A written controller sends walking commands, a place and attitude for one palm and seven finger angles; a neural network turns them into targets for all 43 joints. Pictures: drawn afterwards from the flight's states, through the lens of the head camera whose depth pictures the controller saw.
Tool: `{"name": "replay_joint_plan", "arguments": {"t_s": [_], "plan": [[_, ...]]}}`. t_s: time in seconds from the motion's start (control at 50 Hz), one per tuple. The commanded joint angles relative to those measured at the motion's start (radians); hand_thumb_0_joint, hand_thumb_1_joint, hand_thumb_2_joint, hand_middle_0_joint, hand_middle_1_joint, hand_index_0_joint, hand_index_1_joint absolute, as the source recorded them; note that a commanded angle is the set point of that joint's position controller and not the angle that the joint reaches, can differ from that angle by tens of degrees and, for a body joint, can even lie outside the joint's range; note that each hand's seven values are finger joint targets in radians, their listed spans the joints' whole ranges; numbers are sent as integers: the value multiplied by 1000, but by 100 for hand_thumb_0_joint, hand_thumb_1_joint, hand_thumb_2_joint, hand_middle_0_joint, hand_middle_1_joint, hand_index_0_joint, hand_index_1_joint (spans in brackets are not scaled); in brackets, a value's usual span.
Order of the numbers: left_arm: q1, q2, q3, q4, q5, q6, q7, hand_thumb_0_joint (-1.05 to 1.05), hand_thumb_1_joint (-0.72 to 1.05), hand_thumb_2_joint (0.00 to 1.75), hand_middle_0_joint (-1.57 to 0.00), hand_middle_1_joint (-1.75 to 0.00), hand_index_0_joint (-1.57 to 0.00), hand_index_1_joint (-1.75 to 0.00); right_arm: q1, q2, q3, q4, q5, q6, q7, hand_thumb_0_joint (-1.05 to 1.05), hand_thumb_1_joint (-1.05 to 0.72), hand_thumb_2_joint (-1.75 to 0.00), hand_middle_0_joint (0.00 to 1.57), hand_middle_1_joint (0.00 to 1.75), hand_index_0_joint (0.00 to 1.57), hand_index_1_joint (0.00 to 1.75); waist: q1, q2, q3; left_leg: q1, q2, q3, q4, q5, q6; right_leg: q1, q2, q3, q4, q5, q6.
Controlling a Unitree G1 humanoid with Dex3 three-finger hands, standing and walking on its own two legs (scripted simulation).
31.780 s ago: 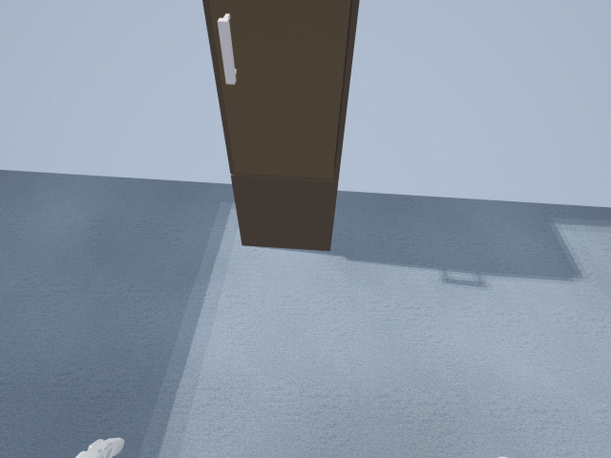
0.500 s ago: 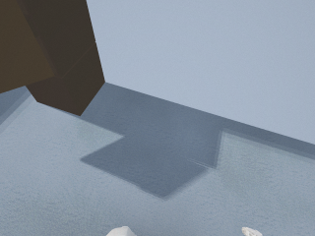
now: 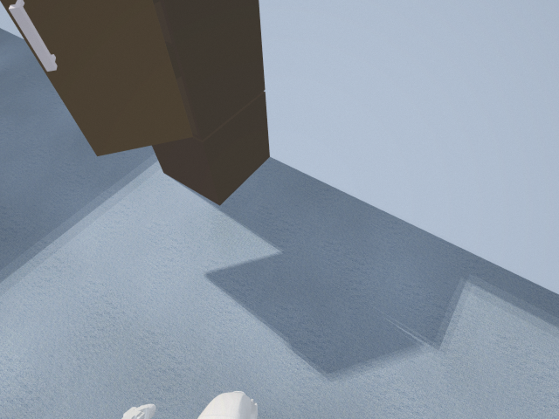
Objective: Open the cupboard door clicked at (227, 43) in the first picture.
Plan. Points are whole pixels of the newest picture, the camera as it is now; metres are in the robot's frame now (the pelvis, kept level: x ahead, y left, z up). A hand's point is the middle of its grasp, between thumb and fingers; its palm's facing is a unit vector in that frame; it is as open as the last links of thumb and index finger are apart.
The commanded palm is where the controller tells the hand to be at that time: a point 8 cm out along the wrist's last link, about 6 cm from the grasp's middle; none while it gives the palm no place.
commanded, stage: turn to face it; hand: left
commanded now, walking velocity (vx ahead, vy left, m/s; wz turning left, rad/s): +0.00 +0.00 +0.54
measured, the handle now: (36, 35) +0.94 +0.65 +0.08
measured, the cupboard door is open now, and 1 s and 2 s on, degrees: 51 51 51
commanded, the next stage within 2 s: take the last steps up to it in 0.54 s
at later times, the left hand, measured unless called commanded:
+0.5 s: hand out of the picture +0.03 +0.24 -0.16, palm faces +0.26 -0.93 -0.25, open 7.4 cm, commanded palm none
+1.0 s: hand out of the picture -0.07 +0.24 -0.19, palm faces +0.42 -0.89 -0.19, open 7.4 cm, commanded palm none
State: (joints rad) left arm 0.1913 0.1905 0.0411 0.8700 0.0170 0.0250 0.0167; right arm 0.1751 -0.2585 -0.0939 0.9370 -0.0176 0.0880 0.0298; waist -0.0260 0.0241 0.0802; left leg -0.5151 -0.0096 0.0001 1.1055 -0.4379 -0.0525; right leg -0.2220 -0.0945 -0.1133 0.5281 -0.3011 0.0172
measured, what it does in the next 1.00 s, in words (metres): steps on the spot, turning left: left foot, then right foot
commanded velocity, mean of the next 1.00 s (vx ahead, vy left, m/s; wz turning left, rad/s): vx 0.11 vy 0.05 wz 0.25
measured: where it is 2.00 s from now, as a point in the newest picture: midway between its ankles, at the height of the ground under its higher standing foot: (226, 378)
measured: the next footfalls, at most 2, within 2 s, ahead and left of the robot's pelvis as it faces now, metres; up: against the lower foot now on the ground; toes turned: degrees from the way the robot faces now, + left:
left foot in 0.18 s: +0.05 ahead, +0.13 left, +0.00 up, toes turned +11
right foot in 0.56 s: +0.06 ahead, -0.12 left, +0.00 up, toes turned +11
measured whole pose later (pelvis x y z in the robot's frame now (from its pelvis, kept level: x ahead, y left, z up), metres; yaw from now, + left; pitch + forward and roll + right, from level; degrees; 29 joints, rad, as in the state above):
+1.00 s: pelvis +0.02 +0.06 -0.01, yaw +21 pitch +0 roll +1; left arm 0.32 0.23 0.08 1.06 0.02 0.03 -0.02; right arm 0.22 -0.20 -0.05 0.98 -0.03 -0.01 0.01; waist 0.03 -0.06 0.05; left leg -0.25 -0.01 0.10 0.57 -0.31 0.05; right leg -0.35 -0.14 -0.08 0.94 -0.49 0.02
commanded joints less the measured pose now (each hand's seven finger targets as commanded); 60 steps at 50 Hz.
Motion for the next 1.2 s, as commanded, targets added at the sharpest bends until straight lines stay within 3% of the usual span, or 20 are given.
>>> {"name": "replay_joint_plan", "arguments": {"t_s": [0.0,0.06,0.12,0.14,0.16,0.18,0.28,0.48,0.52,0.54,0.56,0.58,0.64,0.78,0.86,0.88,0.9,0.94,1.02,1.18], "plan": [[61,202,54,-44,10,-36,16,0,90,90,-20,-30,-20,-30,-105,-25,10,-106,7,-40,3,0,-90,-90,20,30,20,30,60,-214,-105,-8,28,69,-209,-29,-18,197,-240,76,-119,590,-116],[105,241,63,-20,12,-33,11,0,90,90,-20,-30,-20,-30,-114,-12,20,-110,9,-50,2,0,-90,-90,20,30,20,30,76,-224,-116,76,1,114,-371,-15,-2,200,-258,64,-62,655,-113],[70,233,66,-16,0,-29,3,0,90,90,-20,-30,-20,-30,-10,-51,12,-82,5,-62,-4,0,-90,-90,20,30,20,30,10,-189,-142,308,-2,102,-629,213,26,72,-229,0,77,549,-35],[59,201,61,-34,-8,-24,-1,0,90,90,-20,-30,-20,-30,55,-130,-6,-69,-1,-72,-10,0,-90,-90,20,30,20,30,-27,0,-192,479,130,-52,-686,420,78,-86,-173,-58,238,338,22],[24,125,37,-72,-14,-18,-7,0,90,90,-20,-30,-20,-30,125,-233,-33,-59,-7,-74,-22,0,-90,-90,20,30,20,30,-66,283,-205,572,391,-400,-726,790,231,-337,-34,-64,459,-314,90],[-36,135,33,-84,-6,-3,2,0,90,90,-20,-30,-20,-30,166,-252,-32,-37,-5,-66,-34,0,-90,-90,20,30,20,30,-79,222,-216,528,427,-384,-709,856,300,-332,-31,67,569,-376,63],[-6,118,39,-14,-1,11,-7,0,90,90,-20,-30,-20,-30,4,-148,5,-69,-10,-79,-57,0,-90,-90,20,30,20,30,4,149,-120,347,263,-231,-753,564,226,-284,-8,107,573,-162,48],[62,96,32,27,-4,-3,-5,0,90,90,-20,-30,-20,-30,-21,-130,6,-48,-9,-65,-47,0,-90,-90,20,30,20,30,40,104,-109,204,208,-254,-749,323,188,11,73,54,76,-28,29],[118,149,43,43,1,-24,6,0,90,90,-20,-30,-20,-30,-25,-76,13,-52,6,-67,-40,0,-90,-90,20,30,20,30,67,-43,-133,84,106,-174,-607,216,108,187,-39,174,-179,39,0],[110,225,57,42,10,-30,12,0,90,90,-20,-30,-20,-30,-22,-20,23,-65,12,-65,-35,0,-90,-90,20,30,20,30,63,-282,-101,-17,-25,-30,-434,26,38,182,-245,402,-272,12,-96],[97,253,59,22,10,-30,11,0,90,90,-20,-30,-20,-30,-53,-52,16,-78,7,-57,-31,0,-90,-90,20,30,20,30,80,-290,-76,9,-20,-27,-217,-130,35,47,-364,470,-321,28,-192],[51,238,49,8,8,-26,8,0,90,90,-20,-30,-20,-30,-45,-44,13,-75,3,-53,-22,0,-90,-90,20,30,20,30,55,-207,-44,20,-12,-39,-111,-105,41,-25,-329,389,-315,5,-205],[7,163,40,11,5,-37,11,0,90,90,-20,-30,-20,-30,-7,-40,9,-22,-1,-39,-20,0,-90,-90,20,30,20,30,24,-251,-17,-10,21,-22,-13,-5,21,14,-219,250,-269,180,-149],[159,212,69,89,17,-62,-6,0,90,90,-20,-30,-20,-30,-89,7,26,-41,0,-77,3,0,-90,-90,20,30,20,30,103,-200,-47,33,32,70,-384,-22,16,177,-278,226,-257,74,-151],[95,204,71,94,7,-52,-18,0,90,90,-20,-30,-20,-30,74,-9,29,14,-1,-98,-6,0,-90,-90,20,30,20,30,16,-137,-67,382,-13,122,-688,141,38,-41,-198,93,-116,-50,-66],[73,158,63,75,1,-47,-25,0,90,90,-20,-30,-20,-30,169,-78,12,37,-5,-106,-18,0,-90,-90,20,30,20,30,-31,47,-114,545,98,-39,-760,77,88,-194,-120,12,74,-110,-16],[36,90,45,35,-3,-47,-34,0,90,90,-20,-30,-20,-30,266,-167,-14,51,-15,-107,-29,0,-90,-90,20,30,20,30,-69,335,-133,646,321,-355,-845,11,189,-407,7,-86,363,-283,32],[-85,88,35,5,10,-52,-31,0,90,90,-20,-30,-20,-30,308,-146,3,67,-18,-109,-44,0,-90,-90,20,30,20,30,-82,184,-58,558,372,-395,-894,47,289,-519,-28,56,602,-255,-10],[-25,69,26,73,12,-44,-45,0,90,90,-20,-30,-20,-30,186,-63,33,51,-13,-142,-52,0,-90,-90,20,30,20,30,4,77,20,402,271,-219,-938,191,236,-431,-49,80,589,-33,-9],[-109,47,9,50,5,-45,-42,0,90,90,-20,-30,-20,-30,269,-41,46,123,-10,-155,-52,0,-90,-90,20,30,20,30,-3,64,13,453,252,-94,-914,455,250,-317,-9,32,254,47,-3]]}}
